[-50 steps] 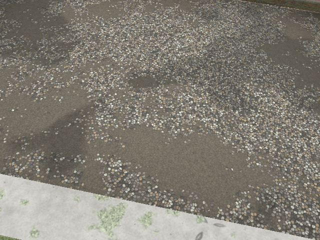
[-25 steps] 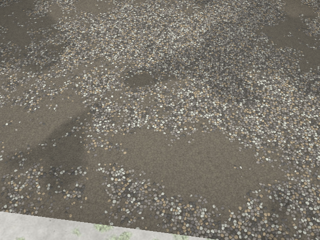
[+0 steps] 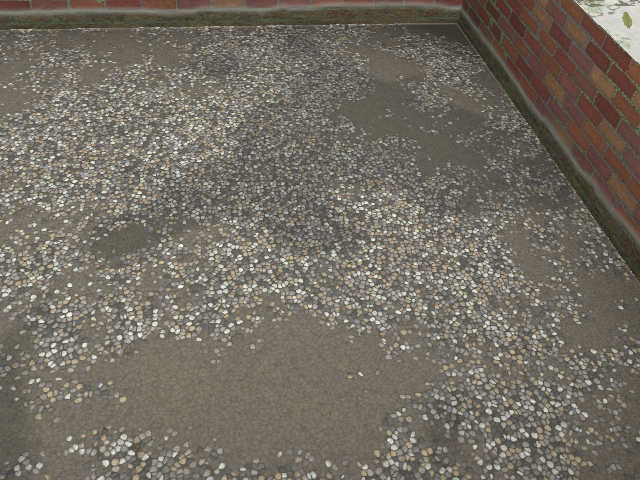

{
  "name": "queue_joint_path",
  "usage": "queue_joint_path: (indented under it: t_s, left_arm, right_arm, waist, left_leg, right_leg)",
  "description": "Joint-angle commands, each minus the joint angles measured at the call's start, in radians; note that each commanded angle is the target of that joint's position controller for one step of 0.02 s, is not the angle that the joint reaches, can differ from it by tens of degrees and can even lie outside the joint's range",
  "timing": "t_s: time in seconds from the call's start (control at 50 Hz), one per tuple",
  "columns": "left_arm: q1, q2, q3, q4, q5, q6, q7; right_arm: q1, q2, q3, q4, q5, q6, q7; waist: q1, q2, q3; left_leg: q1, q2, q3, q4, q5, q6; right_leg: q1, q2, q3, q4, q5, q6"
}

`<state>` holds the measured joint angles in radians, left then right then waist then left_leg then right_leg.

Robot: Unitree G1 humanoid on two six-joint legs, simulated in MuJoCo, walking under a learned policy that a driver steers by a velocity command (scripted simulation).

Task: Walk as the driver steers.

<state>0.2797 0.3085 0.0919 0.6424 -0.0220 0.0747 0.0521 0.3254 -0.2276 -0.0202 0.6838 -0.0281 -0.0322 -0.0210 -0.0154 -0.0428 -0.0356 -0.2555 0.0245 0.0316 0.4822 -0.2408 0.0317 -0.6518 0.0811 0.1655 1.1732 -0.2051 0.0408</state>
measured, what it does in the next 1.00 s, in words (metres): walks ahead, turning left: right foot, then left foot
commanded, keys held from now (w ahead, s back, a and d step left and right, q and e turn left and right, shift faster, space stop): w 0.24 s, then w+q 0.70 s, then w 0.06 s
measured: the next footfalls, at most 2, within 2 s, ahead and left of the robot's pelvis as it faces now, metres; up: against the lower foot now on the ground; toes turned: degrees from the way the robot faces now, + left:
right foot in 0.28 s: +0.14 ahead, -0.16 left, +0.00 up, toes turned -2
left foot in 0.72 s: +0.25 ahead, +0.11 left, +0.00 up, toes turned +12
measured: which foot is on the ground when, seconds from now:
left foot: down 0.00-0.28, up 0.30-0.70, down 0.72-1.00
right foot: up 0.00-0.26, down 0.28-0.74, up 0.76-1.00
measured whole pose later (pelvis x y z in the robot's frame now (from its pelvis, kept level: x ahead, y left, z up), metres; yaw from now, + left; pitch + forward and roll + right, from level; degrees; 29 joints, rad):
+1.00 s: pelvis +0.18 -0.01 -0.02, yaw +19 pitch +1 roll -1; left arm 0.03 0.29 -0.04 0.56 0.06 0.02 0.02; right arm 0.19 -0.25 0.04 0.49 -0.04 0.10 -0.03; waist -0.01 -0.02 0.06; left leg -0.40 -0.11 -0.12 0.58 -0.18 0.05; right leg -0.45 0.01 0.09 0.79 -0.35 0.06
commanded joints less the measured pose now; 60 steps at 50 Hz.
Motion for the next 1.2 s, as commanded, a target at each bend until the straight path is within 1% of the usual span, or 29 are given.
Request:
queue_joint_path:
  t_s: [0.02, 0.18, 0.24, 0.26, 0.28, 0.3, 0.32, 0.34, 0.4, 0.44, 0.54, 0.62, 0.66, 0.68, 0.72, 0.74, 0.76, 0.78, 0.8, 0.82, 0.86, 0.9, 0.94, 1.0, 1.04, 1.08, 1.1, 1.12, 1.2]
  left_arm:
    - [-0.061, 0.016, -0.015, -0.088, -0.001, -0.029, -0.009]
    - [-0.15, -0.017, -0.07, -0.112, -0.003, -0.09, -0.053]
    - [-0.06, -0.002, -0.066, -0.081, -0.004, -0.109, -0.063]
    - [0.012, 0.011, -0.056, -0.051, 0.015, -0.107, -0.052]
    - [0.118, 0.052, -0.039, -0.029, 0.027, -0.106, -0.043]
    - [0.172, 0.15, -0.011, -0.023, 0.041, -0.097, -0.04]
    - [0.207, 0.153, -0.004, -0.03, 0.036, -0.086, -0.051]
    - [0.165, 0.101, -0.02, -0.039, 0.031, -0.088, -0.055]
    - [0.068, 0.013, -0.052, -0.034, 0.033, -0.096, -0.066]
    - [0.02, -0.016, -0.065, -0.021, 0.052, -0.102, -0.062]
    - [0.019, 0.05, -0.044, 0.039, 0.044, -0.118, -0.053]
    - [0.054, 0.099, -0.025, 0.077, 0.031, -0.105, -0.049]
    - [0.01, 0.117, -0.022, 0.071, 0.029, -0.103, -0.048]
    - [-0.035, 0.115, -0.027, 0.073, 0.041, -0.099, -0.038]
    - [-0.086, 0.104, -0.037, 0.064, 0.072, -0.08, -0.027]
    - [-0.104, 0.122, -0.036, 0.052, 0.052, -0.072, -0.021]
    - [-0.049, 0.042, -0.061, -0.025, 0.085, -0.081, -0.028]
    - [-0.061, 0.11, -0.046, -0.043, 0.049, -0.095, -0.032]
    - [-0.131, 0.154, -0.033, -0.063, 0.025, -0.094, -0.027]
    - [-0.143, 0.135, -0.04, -0.072, 0.041, -0.085, -0.017]
    - [-0.134, 0.073, -0.072, -0.105, 0.091, -0.064, -0.009]
    - [-0.152, 0.034, -0.101, -0.13, 0.101, -0.058, -0.016]
    - [-0.203, 0.021, -0.121, -0.131, 0.089, -0.065, -0.022]
    - [-0.234, 0.023, -0.143, -0.139, 0.076, -0.064, -0.055]
    - [-0.19, -0.011, -0.156, -0.123, 0.109, -0.063, -0.075]
    - [-0.223, 0.028, -0.159, -0.171, 0.119, -0.07, -0.079]
    - [-0.272, 0.053, -0.156, -0.177, 0.105, -0.072, -0.082]
    - [-0.294, 0.055, -0.158, -0.191, 0.09, -0.071, -0.083]
    - [-0.313, 0.092, -0.162, -0.208, 0.058, -0.059, -0.072]
  right_arm:
    - [-0.023, -0.137, -0.033, -0.066, 0.002, -0.013, -0.007]
    - [0.011, -0.197, -0.057, -0.035, 0.047, 0.016, 0.001]
    - [-0.007, -0.186, -0.052, -0.029, 0.06, 0.03, 0.006]
    - [-0.001, -0.172, -0.044, -0.017, 0.053, 0.034, 0.005]
    - [-0.029, -0.124, -0.03, -0.027, 0.048, 0.027, 0.006]
    - [-0.016, -0.047, -0.004, -0.064, 0.045, 0.006, 0.012]
    - [-0.054, -0.09, -0.01, -0.095, 0.066, -0.002, 0.002]
    - [-0.079, -0.173, -0.042, -0.1, 0.089, -0.003, -0.005]
    - [-0.009, -0.156, -0.054, -0.075, 0.049, 0.031, -0.02]
    - [0.038, -0.137, -0.052, -0.064, 0.049, 0.061, -0.018]
    - [-0.047, -0.084, -0.025, -0.114, 0.042, 0.084, -0.014]
    - [-0.112, -0.077, -0.014, -0.177, 0.046, 0.076, 0.022]
    - [-0.094, -0.092, -0.021, -0.176, 0.035, 0.078, 0.031]
    - [-0.082, -0.096, -0.02, -0.182, 0.019, 0.081, 0.026]
    - [0.09, -0.079, -0.018, -0.163, -0.007, 0.104, 0.016]
    - [0.215, -0.15, -0.044, -0.16, 0.0, 0.103, 0.008]
    - [0.152, -0.27, -0.055, -0.168, -0.011, 0.097, 0.015]
    - [0.06, -0.235, -0.044, -0.221, -0.022, 0.095, 0.017]
    - [-0.01, -0.198, -0.031, -0.244, -0.021, 0.09, 0.014]
    - [-0.044, -0.177, -0.02, -0.248, -0.016, 0.089, 0.009]
    - [-0.133, -0.149, 0.007, -0.272, -0.025, 0.095, -0.005]
    - [-0.153, -0.135, 0.021, -0.279, -0.035, 0.102, -0.012]
    - [-0.143, -0.162, 0.01, -0.27, -0.016, 0.112, -0.017]
    - [-0.2, -0.156, 0.026, -0.292, -0.005, 0.117, -0.009]
    - [-0.266, -0.097, 0.057, -0.289, -0.012, 0.103, 0.01]
    - [-0.26, -0.125, 0.058, -0.298, 0.002, 0.091, 0.026]
    - [-0.252, -0.129, 0.059, -0.305, 0.006, 0.09, 0.036]
    - [-0.291, -0.143, 0.059, -0.315, -0.001, 0.089, 0.041]
    - [-0.296, -0.084, 0.085, -0.342, -0.041, 0.072, 0.049]
  waist:
    - [-0.008, 0.176, 0.081]
    - [-0.077, 0.187, 0.089]
    - [-0.017, 0.155, 0.064]
    - [0.018, 0.149, 0.047]
    - [0.07, 0.105, -0.033]
    - [0.079, -0.135, -0.109]
    - [0.13, -0.224, -0.114]
    - [0.123, -0.139, -0.036]
    - [0.043, -0.086, -0.014]
    - [0.007, -0.116, -0.004]
    - [0.033, -0.071, 0.076]
    - [0.07, -0.08, 0.085]
    - [0.052, -0.094, 0.104]
    - [0.031, -0.085, 0.13]
    - [-0.06, -0.082, -0.012]
    - [-0.136, 0.064, -0.095]
    - [-0.027, 0.414, -0.119]
    - [-0.037, 0.388, -0.201]
    - [-0.028, 0.293, -0.112]
    - [-0.004, 0.198, -0.056]
    - [0.054, 0.166, -0.046]
    - [0.06, 0.156, -0.105]
    - [0.025, 0.146, -0.16]
    - [0.01, 0.15, -0.137]
    - [0.057, 0.142, -0.127]
    - [0.026, 0.091, -0.072]
    - [-0.003, 0.007, -0.051]
    - [0.004, 0.0, -0.005]
    - [-0.049, -0.084, 0.055]
  left_leg:
    - [0.142, 0.206, -0.283, -0.252, -0.249, 0.12]
    - [0.04, 0.231, -0.21, -0.208, -0.147, 0.18]
    - [0.002, 0.23, -0.214, -0.15, -0.097, 0.165]
    - [-0.023, 0.204, -0.222, -0.098, -0.027, 0.138]
    - [-0.086, 0.139, -0.16, 0.058, -0.001, 0.085]
    - [-0.323, -0.01, -0.028, 0.354, -0.17, -0.001]
    - [-0.463, -0.066, -0.106, 0.587, -0.341, -0.033]
    - [-0.54, -0.079, -0.2, 0.744, -0.327, -0.041]
    - [-0.536, -0.043, -0.228, 0.845, -0.174, -0.05]
    - [-0.442, -0.029, -0.196, 0.8, -0.104, -0.062]
    - [-0.392, 0.015, -0.14, 0.506, 0.058, -0.028]
    - [-0.369, 0.026, -0.065, 0.439, -0.062, 0.011]
    - [-0.278, 0.008, -0.02, 0.372, -0.083, 0.028]
    - [-0.243, 0.016, -0.031, 0.29, -0.041, 0.046]
    - [0.044, -0.075, 0.058, 0.263, 0.127, 0.07]
    - [0.164, -0.018, -0.088, 0.063, 0.414, 0.157]
    - [0.329, 0.194, -0.49, 0.025, 0.706, 0.331]
    - [0.232, 0.261, -0.615, -0.06, 0.442, 0.371]
    - [0.124, 0.245, -0.557, -0.073, 0.349, 0.339]
    - [0.042, 0.214, -0.494, -0.065, 0.341, 0.292]
    - [-0.06, 0.16, -0.416, -0.046, 0.427, 0.236]
    - [-0.012, 0.111, -0.373, -0.032, 0.48, 0.203]
    - [0.055, 0.074, -0.372, -0.029, 0.418, 0.165]
    - [0.036, 0.108, -0.463, -0.114, 0.068, 0.157]
    - [-0.131, 0.073, -0.441, -0.145, -0.01, 0.128]
    - [-0.139, 0.02, -0.41, -0.127, -0.178, 0.071]
    - [-0.108, -0.004, -0.352, -0.128, -0.221, 0.037]
    - [-0.073, -0.017, -0.314, -0.089, -0.218, 0.012]
    - [-0.004, -0.036, -0.168, 0.002, -0.097, -0.013]
  right_leg:
    - [-0.187, -0.039, 0.015, -0.115, 0.041, 0.025]
    - [0.109, -0.103, -0.168, -0.511, -0.071, -0.013]
    - [0.291, -0.076, -0.205, -0.656, -0.005, -0.069]
    - [0.404, -0.072, -0.181, -0.709, 0.02, -0.079]
    - [0.563, -0.146, -0.098, -0.669, 0.186, -0.096]
    - [0.761, -0.317, 0.153, -0.704, 0.173, -0.193]
    - [0.744, -0.447, 0.386, -0.845, -0.011, -0.295]
    - [0.694, -0.462, 0.372, -0.837, 0.004, -0.323]
    - [0.592, -0.389, 0.126, -0.779, 0.195, -0.245]
    - [0.497, -0.346, 0.022, -0.802, 0.256, -0.217]
    - [0.456, -0.336, -0.081, -0.828, 0.171, -0.2]
    - [0.455, -0.372, -0.1, -0.79, 0.135, -0.225]
    - [0.375, -0.366, -0.145, -0.751, 0.201, -0.199]
    - [0.358, -0.353, -0.184, -0.717, 0.37, -0.178]
    - [0.34, -0.302, -0.273, -0.479, 0.706, -0.158]
    - [0.339, -0.181, -0.308, -0.163, 0.452, -0.075]
    - [-0.013, 0.006, -0.257, 0.172, -0.355, 0.022]
    - [-0.042, -0.017, -0.082, 0.255, -0.377, 0.035]
    - [-0.067, -0.034, -0.078, 0.296, -0.348, 0.043]
    - [-0.056, -0.048, -0.088, 0.272, -0.331, 0.044]
    - [0.033, -0.07, -0.072, 0.131, -0.284, 0.045]
    - [0.117, -0.071, -0.078, -0.108, -0.258, 0.047]
    - [0.219, -0.063, -0.097, -0.353, -0.173, 0.036]
    - [0.321, -0.091, -0.081, -0.54, -0.061, 0.003]
    - [0.537, -0.09, -0.13, -0.55, 0.059, 0.001]
    - [0.543, -0.147, -0.12, -0.633, 0.003, -0.051]
    - [0.46, -0.145, -0.075, -0.672, -0.157, -0.084]
    - [0.378, -0.153, -0.036, -0.742, -0.239, -0.1]
    - [0.305, -0.165, 0.099, -0.872, -0.295, -0.123]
